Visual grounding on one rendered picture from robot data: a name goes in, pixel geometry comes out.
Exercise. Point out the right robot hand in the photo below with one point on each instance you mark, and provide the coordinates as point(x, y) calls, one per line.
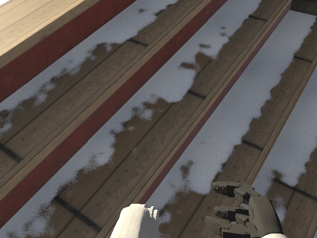
point(256, 222)

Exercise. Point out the left robot thigh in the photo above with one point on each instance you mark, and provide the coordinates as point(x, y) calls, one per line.
point(137, 221)

